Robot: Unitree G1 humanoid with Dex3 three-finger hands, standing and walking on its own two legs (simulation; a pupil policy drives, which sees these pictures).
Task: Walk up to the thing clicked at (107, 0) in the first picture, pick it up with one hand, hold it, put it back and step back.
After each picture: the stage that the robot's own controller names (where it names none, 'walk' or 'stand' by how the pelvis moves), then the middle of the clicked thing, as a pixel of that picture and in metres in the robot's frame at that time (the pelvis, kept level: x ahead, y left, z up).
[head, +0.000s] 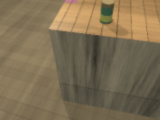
stand; (106, 11) +0.78 -0.10 +0.06
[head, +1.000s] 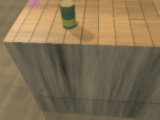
rise first; (68, 14) +0.68 +0.12 +0.09
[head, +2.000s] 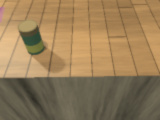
rise first; (32, 38) +0.49 +0.21 +0.09
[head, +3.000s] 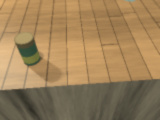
stand; (28, 49) +0.47 +0.23 +0.07
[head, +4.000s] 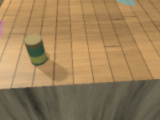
stand; (36, 50) +0.49 +0.21 +0.05
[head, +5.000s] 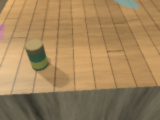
stand; (37, 55) +0.47 +0.20 +0.05
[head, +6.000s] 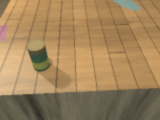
stand; (38, 55) +0.47 +0.20 +0.05
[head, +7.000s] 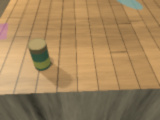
stand; (40, 55) +0.47 +0.19 +0.05
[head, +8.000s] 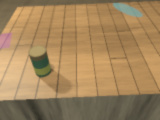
rise first; (40, 61) +0.45 +0.21 +0.06
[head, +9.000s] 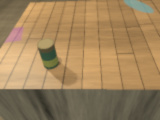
go down; (48, 54) +0.49 +0.20 +0.06
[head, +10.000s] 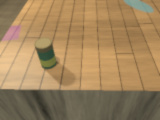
go down; (46, 53) +0.48 +0.20 +0.06
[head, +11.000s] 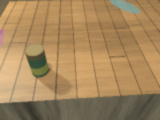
go down; (37, 61) +0.45 +0.19 +0.07
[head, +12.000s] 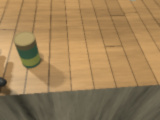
close in; (28, 50) +0.46 +0.20 +0.07
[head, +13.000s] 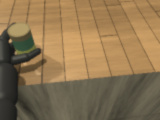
close; (23, 42) +0.47 +0.20 +0.10
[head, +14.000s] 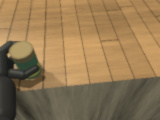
lift; (26, 61) +0.40 +0.19 +0.10
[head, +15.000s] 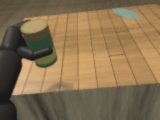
lift; (40, 44) +0.33 +0.13 +0.27
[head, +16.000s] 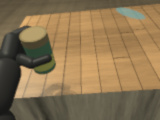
hold; (39, 51) +0.32 +0.14 +0.25
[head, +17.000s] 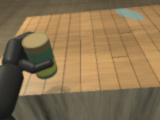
hold; (41, 56) +0.32 +0.14 +0.23
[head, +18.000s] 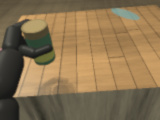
crouch; (40, 43) +0.36 +0.14 +0.25
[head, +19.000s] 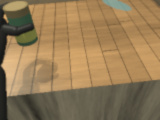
crouch; (22, 24) +0.44 +0.18 +0.25
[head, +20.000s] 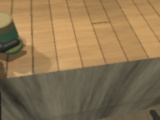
lower; (6, 34) +0.48 +0.21 +0.11
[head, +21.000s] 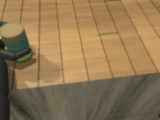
lower; (17, 43) +0.45 +0.20 +0.11
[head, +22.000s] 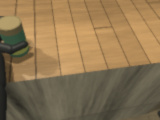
lower; (14, 37) +0.47 +0.20 +0.11
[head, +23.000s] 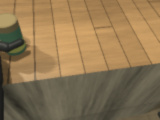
lower; (10, 35) +0.48 +0.20 +0.11
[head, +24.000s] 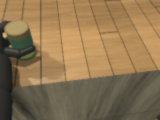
loosen; (22, 41) +0.46 +0.19 +0.11
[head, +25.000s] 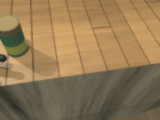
withdraw; (12, 37) +0.47 +0.19 +0.11
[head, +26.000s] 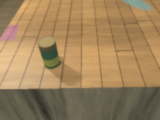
sink last; (49, 53) +0.47 +0.18 +0.08
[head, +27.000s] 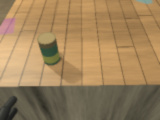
stand; (49, 49) +0.47 +0.18 +0.07
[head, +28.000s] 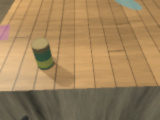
stand; (42, 54) +0.47 +0.19 +0.06
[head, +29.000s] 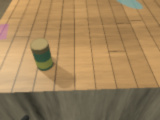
stand; (42, 55) +0.46 +0.19 +0.06
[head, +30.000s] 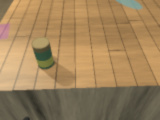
stand; (43, 53) +0.47 +0.19 +0.06
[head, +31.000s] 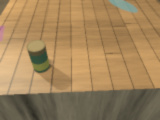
walk; (38, 56) +0.46 +0.19 +0.06
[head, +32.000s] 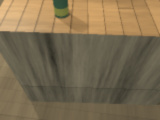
walk; (60, 3) +0.70 +0.11 +0.08
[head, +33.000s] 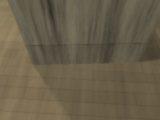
walk; out of the picture +1.08 +0.23 +0.08
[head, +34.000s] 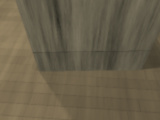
stand; out of the picture +1.12 +0.17 +0.07
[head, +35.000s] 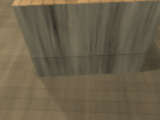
stand; out of the picture +1.11 +0.18 +0.05
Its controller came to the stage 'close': yes
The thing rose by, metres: 0.20
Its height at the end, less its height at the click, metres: +0.00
